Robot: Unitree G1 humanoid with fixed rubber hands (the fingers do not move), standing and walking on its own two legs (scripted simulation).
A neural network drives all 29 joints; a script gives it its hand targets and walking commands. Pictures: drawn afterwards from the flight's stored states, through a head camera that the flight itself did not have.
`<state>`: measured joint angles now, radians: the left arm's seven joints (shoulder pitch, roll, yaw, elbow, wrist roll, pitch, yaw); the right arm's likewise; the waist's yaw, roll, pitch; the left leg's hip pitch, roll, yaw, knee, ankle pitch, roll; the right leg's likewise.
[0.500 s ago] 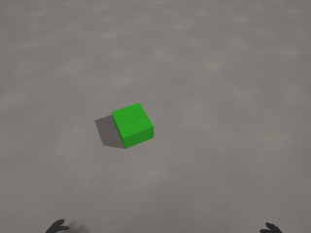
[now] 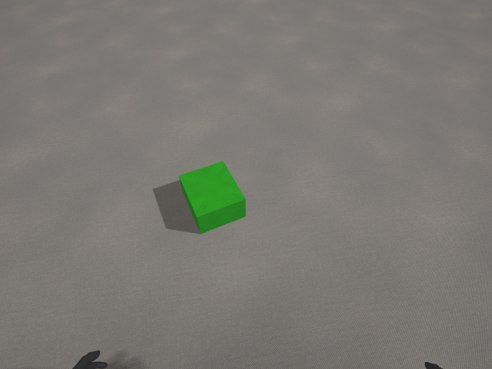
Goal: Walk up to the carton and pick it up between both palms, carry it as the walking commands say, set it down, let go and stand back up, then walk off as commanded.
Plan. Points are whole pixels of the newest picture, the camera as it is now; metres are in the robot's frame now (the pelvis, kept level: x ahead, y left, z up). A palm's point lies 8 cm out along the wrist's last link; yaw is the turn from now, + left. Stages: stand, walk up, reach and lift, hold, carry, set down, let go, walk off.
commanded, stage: stand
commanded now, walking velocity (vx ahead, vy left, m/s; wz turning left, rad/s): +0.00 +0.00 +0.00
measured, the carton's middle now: (212, 196) +0.98 +0.22 -0.71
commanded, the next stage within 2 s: walk up in 0.24 s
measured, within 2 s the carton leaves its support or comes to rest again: neither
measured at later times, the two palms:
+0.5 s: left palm out of the picture +0.11 +0.31 -0.11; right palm out of the picture +0.11 -0.30 -0.11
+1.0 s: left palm (101, 303) +0.26 +0.32 -0.15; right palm (362, 363) +0.17 -0.17 -0.12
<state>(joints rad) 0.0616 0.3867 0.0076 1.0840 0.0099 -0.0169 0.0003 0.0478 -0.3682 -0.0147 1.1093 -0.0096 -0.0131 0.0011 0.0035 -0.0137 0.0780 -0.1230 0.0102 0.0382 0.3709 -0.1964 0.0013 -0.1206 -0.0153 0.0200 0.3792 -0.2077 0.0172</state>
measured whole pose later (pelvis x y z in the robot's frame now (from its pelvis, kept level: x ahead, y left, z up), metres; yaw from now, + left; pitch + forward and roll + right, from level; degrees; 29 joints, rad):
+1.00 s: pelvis +0.18 +0.08 +0.00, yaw +10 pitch -1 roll -1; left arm 0.09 0.24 0.03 0.97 0.02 0.00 -0.06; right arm 0.40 -0.19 -0.03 1.03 -0.03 -0.07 0.01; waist -0.06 -0.06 0.07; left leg -0.01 0.04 0.07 0.38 -0.35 0.00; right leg -0.53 -0.10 -0.07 0.89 -0.20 0.06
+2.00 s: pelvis +0.51 +0.11 -0.01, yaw +12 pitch -3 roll +0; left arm 0.10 0.19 0.02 1.03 0.02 0.02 0.02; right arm 0.27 -0.21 -0.04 1.07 -0.01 0.03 -0.03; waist -0.05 0.03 0.08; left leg -0.23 0.05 0.05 0.60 -0.38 -0.01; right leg -0.27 -0.04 -0.10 0.54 -0.23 -0.01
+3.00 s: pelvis +0.58 +0.07 -0.01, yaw +24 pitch +0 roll +0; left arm 0.18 0.27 0.04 1.03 0.01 0.03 0.01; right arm 0.13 -0.17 0.00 0.99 -0.02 0.00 -0.02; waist 0.02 -0.06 0.06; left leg -0.20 -0.01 0.05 0.49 -0.29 0.03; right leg -0.36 -0.06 -0.04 0.83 -0.45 0.03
